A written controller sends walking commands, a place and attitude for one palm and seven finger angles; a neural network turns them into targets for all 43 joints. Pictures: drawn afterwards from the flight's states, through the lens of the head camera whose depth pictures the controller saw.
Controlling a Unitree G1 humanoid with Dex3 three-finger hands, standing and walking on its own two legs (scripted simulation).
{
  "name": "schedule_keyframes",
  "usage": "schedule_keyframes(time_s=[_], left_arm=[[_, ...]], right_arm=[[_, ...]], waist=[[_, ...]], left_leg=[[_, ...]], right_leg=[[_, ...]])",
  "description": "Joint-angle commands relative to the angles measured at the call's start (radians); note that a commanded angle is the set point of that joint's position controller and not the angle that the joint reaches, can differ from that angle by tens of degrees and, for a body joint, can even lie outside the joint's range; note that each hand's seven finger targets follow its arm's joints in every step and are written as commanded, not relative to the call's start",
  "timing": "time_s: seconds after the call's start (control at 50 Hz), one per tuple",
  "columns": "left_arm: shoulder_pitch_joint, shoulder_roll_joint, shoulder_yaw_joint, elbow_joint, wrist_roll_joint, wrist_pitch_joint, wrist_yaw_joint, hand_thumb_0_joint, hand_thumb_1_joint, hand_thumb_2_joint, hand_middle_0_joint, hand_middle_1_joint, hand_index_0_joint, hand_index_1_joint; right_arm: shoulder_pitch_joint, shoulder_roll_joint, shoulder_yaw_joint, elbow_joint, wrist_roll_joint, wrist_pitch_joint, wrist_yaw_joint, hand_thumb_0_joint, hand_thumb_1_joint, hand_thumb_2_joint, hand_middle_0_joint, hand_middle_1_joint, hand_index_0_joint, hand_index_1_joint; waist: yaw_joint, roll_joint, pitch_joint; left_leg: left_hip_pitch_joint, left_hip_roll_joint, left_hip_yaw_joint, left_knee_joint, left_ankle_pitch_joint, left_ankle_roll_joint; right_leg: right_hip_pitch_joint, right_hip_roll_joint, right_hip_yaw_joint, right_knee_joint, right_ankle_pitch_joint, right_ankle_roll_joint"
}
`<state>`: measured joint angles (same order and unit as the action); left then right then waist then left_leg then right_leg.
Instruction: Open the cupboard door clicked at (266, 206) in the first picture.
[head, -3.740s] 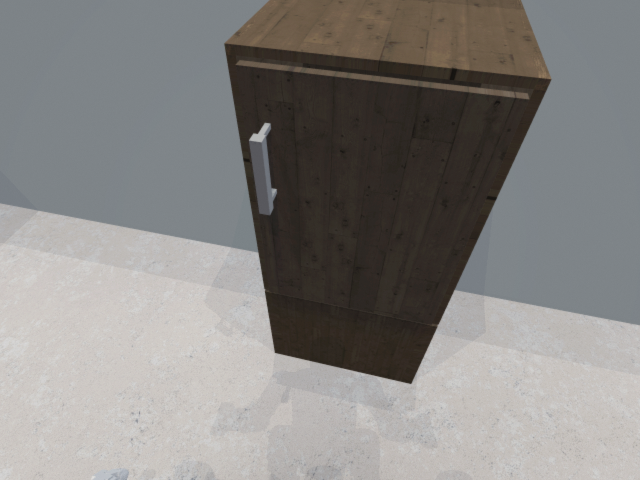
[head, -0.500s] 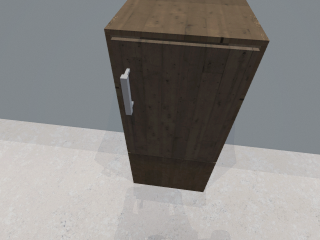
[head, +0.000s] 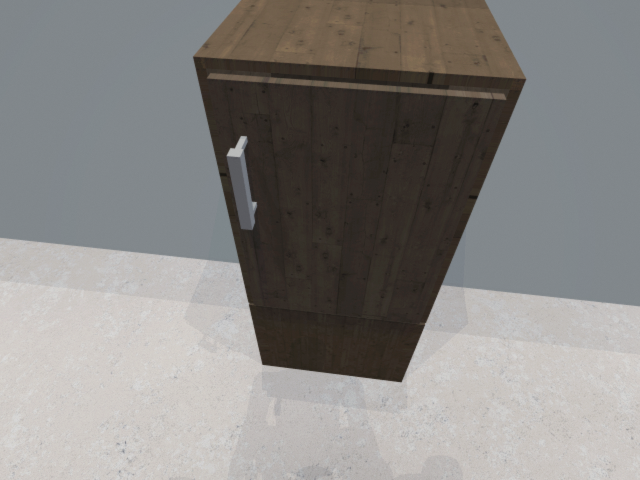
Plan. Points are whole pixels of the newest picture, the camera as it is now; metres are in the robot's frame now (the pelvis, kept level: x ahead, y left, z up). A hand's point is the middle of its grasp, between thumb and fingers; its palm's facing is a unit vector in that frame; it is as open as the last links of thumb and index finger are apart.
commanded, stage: raise the hand with hooked fingers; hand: left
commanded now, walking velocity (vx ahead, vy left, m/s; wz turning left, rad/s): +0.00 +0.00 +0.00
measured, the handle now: (245, 184) +0.56 +0.16 +0.05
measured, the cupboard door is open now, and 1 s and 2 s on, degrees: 0 0 0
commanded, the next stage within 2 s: none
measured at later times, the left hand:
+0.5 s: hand (179, 457) +0.16 +0.18 -0.05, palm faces +0.03 -1.00 +0.00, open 9.0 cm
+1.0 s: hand (142, 388) +0.22 +0.23 +0.01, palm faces -0.04 -1.00 -0.07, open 12.1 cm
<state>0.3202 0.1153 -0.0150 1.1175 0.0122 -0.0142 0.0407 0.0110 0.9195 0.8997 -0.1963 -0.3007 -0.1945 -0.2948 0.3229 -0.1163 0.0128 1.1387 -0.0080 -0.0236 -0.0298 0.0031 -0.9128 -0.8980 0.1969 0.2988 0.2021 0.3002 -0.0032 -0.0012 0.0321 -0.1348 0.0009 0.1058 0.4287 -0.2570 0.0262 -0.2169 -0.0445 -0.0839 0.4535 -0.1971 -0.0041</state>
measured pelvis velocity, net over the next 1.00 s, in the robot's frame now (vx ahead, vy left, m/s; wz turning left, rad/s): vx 0.00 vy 0.00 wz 0.06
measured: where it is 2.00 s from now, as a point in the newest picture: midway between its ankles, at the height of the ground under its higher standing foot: outside the picture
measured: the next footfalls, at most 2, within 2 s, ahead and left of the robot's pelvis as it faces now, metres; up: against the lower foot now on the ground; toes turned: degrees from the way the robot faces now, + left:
none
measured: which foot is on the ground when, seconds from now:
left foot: down 0.00-1.00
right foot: down 0.00-1.00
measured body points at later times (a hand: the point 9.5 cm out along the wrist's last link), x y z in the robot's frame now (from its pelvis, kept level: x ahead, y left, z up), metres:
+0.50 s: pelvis -0.01 -0.02 -0.07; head +0.03 +0.00 +0.37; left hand +0.15 +0.24 -0.05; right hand +0.24 -0.26 -0.08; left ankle -0.01 +0.10 -0.74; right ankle +0.03 -0.11 -0.74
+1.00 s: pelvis +0.00 +0.00 -0.05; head +0.05 +0.01 +0.39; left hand +0.22 +0.29 +0.02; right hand +0.17 -0.24 -0.13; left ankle -0.01 +0.10 -0.74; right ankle +0.03 -0.11 -0.74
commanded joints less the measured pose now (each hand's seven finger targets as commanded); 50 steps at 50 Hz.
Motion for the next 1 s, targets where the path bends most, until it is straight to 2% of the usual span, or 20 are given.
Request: schedule_keyframes(time_s=[0.0, 0.02, 0.04, 0.06, 0.08, 0.12, 0.14, 0.2, 0.24, 0.28, 0.34, 0.38, 0.42, 0.46, 0.54, 0.62, 0.66, 0.74, 0.84, 0.98], left_arm=[[-0.632, 0.296, 0.06, -1.543, -0.213, -0.236, 0.012, 0.0, 0.877, 0.89, -0.202, -0.315, -0.202, -0.315], [-0.272, 0.267, 0.086, -1.305, -0.132, -0.176, 0.071, 0.0, 0.853, 0.88, -0.203, -0.33, -0.203, -0.33], [0.014, 0.072, -0.006, -1.101, -0.147, -0.03, 0.109, 0.0, 0.83, 0.87, -0.205, -0.345, -0.205, -0.345], [0.01, -0.035, -0.089, -1.106, -0.174, 0.005, 0.096, 0.0, 0.807, 0.86, -0.207, -0.36, -0.207, -0.36], [-0.042, -0.002, -0.085, -1.199, -0.2, -0.032, 0.081, 0.0, 0.783, 0.85, -0.208, -0.375, -0.208, -0.375], [-0.013, 0.066, -0.026, -1.192, -0.196, -0.123, 0.044, 0.0, 0.737, 0.83, -0.212, -0.405, -0.212, -0.405], [-0.004, 0.081, 0.004, -1.138, -0.188, -0.171, 0.011, 0.0, 0.713, 0.82, -0.213, -0.42, -0.213, -0.42], [0.197, 0.079, 0.11, -0.946, -0.23, -0.364, -0.152, 0.0, 0.643, 0.79, -0.218, -0.465, -0.218, -0.465], [0.268, 0.151, 0.217, -0.898, -0.265, -0.492, -0.3, 0.0, 0.597, 0.77, -0.222, -0.495, -0.222, -0.495], [0.214, 0.241, 0.279, -0.954, -0.269, -0.59, -0.425, 0.0, 0.55, 0.75, -0.225, -0.525, -0.225, -0.525], [0.176, 0.271, 0.32, -1.066, -0.312, -0.532, -0.466, 0.0, 0.48, 0.72, -0.23, -0.57, -0.23, -0.57], [0.089, 0.263, 0.311, -1.204, -0.337, -0.49, -0.446, 0.0, 0.433, 0.7, -0.233, -0.6, -0.233, -0.6], [0.004, 0.266, 0.309, -1.35, -0.329, -0.497, -0.408, 0.0, 0.387, 0.68, -0.237, -0.63, -0.237, -0.63], [-0.082, 0.28, 0.278, -1.458, -0.316, -0.523, -0.4, 0.0, 0.34, 0.66, -0.24, -0.66, -0.24, -0.66], [-0.124, 0.257, 0.226, -1.357, -0.323, -0.502, -0.445, 0.0, 0.247, 0.62, -0.247, -0.72, -0.247, -0.72], [-0.057, 0.32, 0.301, -1.273, -0.331, -0.393, -0.495, 0.0, 0.153, 0.58, -0.253, -0.78, -0.253, -0.78], [-0.039, 0.352, 0.351, -1.278, -0.358, -0.345, -0.51, 0.0, 0.107, 0.56, -0.257, -0.81, -0.257, -0.81], [-0.013, 0.353, 0.398, -1.268, -0.392, -0.317, -0.484, 0.0, 0.013, 0.52, -0.263, -0.87, -0.263, -0.87], [-0.07, 0.357, 0.392, -1.241, -0.383, -0.344, -0.467, 0.0, -0.103, 0.47, -0.272, -0.945, -0.272, -0.945], [-0.144, 0.411, 0.411, -1.264, -0.377, -0.346, -0.481, 0.0, -0.267, 0.4, -0.283, -1.05, -0.283, -1.05]], right_arm=[[-0.037, -0.323, -0.034, -0.47, 0.044, -0.167, -0.037, 0.0, -0.9, -0.9, 0.2, 0.3, 0.2, 0.3], [-0.133, -0.237, -0.008, -0.409, 0.052, -0.262, -0.066, 0.0, -0.9, -0.9, 0.2, 0.3, 0.2, 0.3], [-0.106, -0.185, -0.029, -0.415, 0.068, -0.295, -0.055, 0.0, -0.9, -0.9, 0.2, 0.3, 0.2, 0.3], [-0.087, -0.196, -0.021, -0.397, 0.083, -0.312, -0.056, 0.0, -0.9, -0.9, 0.2, 0.3, 0.2, 0.3], [-0.112, -0.234, -0.029, -0.448, 0.09, -0.334, -0.066, 0.0, -0.9, -0.9, 0.2, 0.3, 0.2, 0.3], [-0.106, -0.269, -0.045, -0.497, 0.063, -0.364, -0.07, 0.0, -0.9, -0.9, 0.2, 0.3, 0.2, 0.3], [-0.1, -0.275, -0.054, -0.534, 0.054, -0.372, -0.059, 0.0, -0.9, -0.9, 0.2, 0.3, 0.2, 0.3], [-0.134, -0.264, -0.086, -0.621, 0.03, -0.369, -0.019, 0.0, -0.9, -0.9, 0.2, 0.3, 0.2, 0.3], [-0.146, -0.279, -0.109, -0.689, 0.027, -0.346, 0.025, 0.0, -0.9, -0.9, 0.2, 0.3, 0.2, 0.3], [-0.188, -0.286, -0.118, -0.757, 0.03, -0.322, 0.04, 0.0, -0.9, -0.9, 0.2, 0.3, 0.2, 0.3], [-0.189, -0.275, -0.118, -0.823, 0.046, -0.27, 0.03, 0.0, -0.9, -0.9, 0.2, 0.3, 0.2, 0.3], [-0.184, -0.266, -0.107, -0.858, 0.051, -0.25, 0.016, 0.0, -0.9, -0.9, 0.2, 0.3, 0.2, 0.3], [-0.134, -0.253, -0.101, -0.847, 0.042, -0.244, 0.006, 0.0, -0.9, -0.9, 0.2, 0.3, 0.2, 0.3], [-0.103, -0.256, -0.089, -0.82, 0.032, -0.247, -0.006, 0.0, -0.9, -0.9, 0.2, 0.3, 0.2, 0.3], [-0.101, -0.272, -0.065, -0.755, 0.036, -0.265, -0.02, 0.0, -0.9, -0.9, 0.2, 0.3, 0.2, 0.3], [-0.126, -0.278, -0.063, -0.763, 0.053, -0.27, -0.026, 0.0, -0.9, -0.9, 0.2, 0.3, 0.2, 0.3], [-0.143, -0.273, -0.052, -0.775, 0.054, -0.267, -0.026, 0.0, -0.9, -0.9, 0.2, 0.3, 0.2, 0.3], [-0.159, -0.258, -0.045, -0.776, 0.05, -0.27, -0.025, 0.0, -0.9, -0.9, 0.2, 0.3, 0.2, 0.3], [-0.13, -0.274, -0.046, -0.77, 0.051, -0.279, -0.023, 0.0, -0.9, -0.9, 0.2, 0.3, 0.2, 0.3], [-0.095, -0.295, -0.045, -0.763, 0.057, -0.292, -0.028, 0.0, -0.9, -0.9, 0.2, 0.3, 0.2, 0.3]], waist=[[-0.101, 0.175, -0.424], [-0.012, 0.263, -0.411], [-0.031, 0.198, -0.187], [-0.042, 0.08, -0.053], [-0.052, -0.002, 0.025], [-0.073, -0.175, 0.011], [-0.066, -0.173, 0.024], [0.019, -0.274, -0.034], [0.059, -0.131, -0.104], [0.051, -0.125, -0.163], [0.077, -0.03, -0.248], [0.051, 0.047, -0.271], [0.012, 0.096, -0.329], [-0.027, 0.107, -0.37], [-0.072, 0.073, -0.297], [-0.035, 0.019, -0.36], [-0.001, 0.046, -0.408], [0.024, 0.009, -0.371], [0.003, -0.005, -0.291], [0.001, 0.078, -0.323]], left_leg=[[0.093, 0.015, -0.107, -0.039, 0.173, -0.011], [0.057, 0.03, -0.08, -0.05, 0.171, -0.011], [-0.104, 0.045, -0.113, -0.077, 0.03, -0.036], [-0.171, 0.034, -0.126, -0.063, -0.092, -0.025], [-0.212, 0.026, -0.142, -0.034, -0.151, -0.011], [-0.258, -0.003, -0.134, 0.074, -0.174, -0.001], [-0.305, -0.022, -0.122, 0.132, -0.171, -0.007], [-0.481, -0.037, -0.092, 0.274, -0.185, -0.029], [-0.527, -0.055, -0.075, 0.365, -0.141, -0.041], [-0.613, -0.06, -0.064, 0.453, -0.119, -0.03], [-0.639, -0.058, -0.056, 0.487, -0.084, -0.016], [-0.606, -0.047, -0.063, 0.493, -0.078, -0.009], [-0.545, -0.025, -0.087, 0.505, 0.005, -0.002], [-0.506, -0.008, -0.11, 0.532, 0.065, 0.005], [-0.518, 0.003, -0.142, 0.545, 0.051, 0.004], [-0.53, -0.001, -0.143, 0.49, 0.005, 0.004], [-0.506, -0.008, -0.142, 0.465, 0.061, 0.001], [-0.49, -0.005, -0.148, 0.417, 0.105, -0.006], [-0.478, -0.001, -0.148, 0.38, 0.057, -0.009], [-0.388, 0.006, -0.151, 0.337, 0.091, -0.013]], right_leg=[[0.111, -0.012, 0.074, 0.019, 0.185, -0.015], [0.071, 0.023, 0.047, 0.072, 0.024, -0.046], [-0.04, 0.021, 0.002, 0.077, -0.089, -0.031], [-0.093, 0.026, -0.013, 0.046, -0.097, -0.019], [-0.136, 0.024, -0.01, 0.024, -0.167, -0.01], [-0.231, 0.023, 0.007, 0.018, -0.318, 0.0], [-0.279, 0.018, 0.017, 0.044, -0.353, -0.003], [-0.356, 0.015, 0.053, 0.152, -0.466, -0.012], [-0.32, 0.008, 0.103, 0.228, -0.392, -0.041], [-0.303, -0.008, 0.153, 0.291, -0.307, -0.045], [-0.29, -0.006, 0.195, 0.332, -0.255, -0.036], [-0.32, 0.006, 0.188, 0.337, -0.25, -0.031], [-0.338, 0.031, 0.135, 0.388, -0.105, -0.028], [-0.364, 0.047, 0.108, 0.431, 0.004, -0.025], [-0.431, 0.068, 0.069, 0.432, -0.012, -0.024], [-0.349, 0.052, 0.07, 0.378, -0.09, -0.014], [-0.283, 0.047, 0.06, 0.383, -0.03, -0.018], [-0.253, 0.053, 0.033, 0.375, 0.008, -0.021], [-0.296, 0.056, 0.018, 0.351, -0.051, -0.021], [-0.273, 0.053, 0.009, 0.33, -0.025, -0.022]])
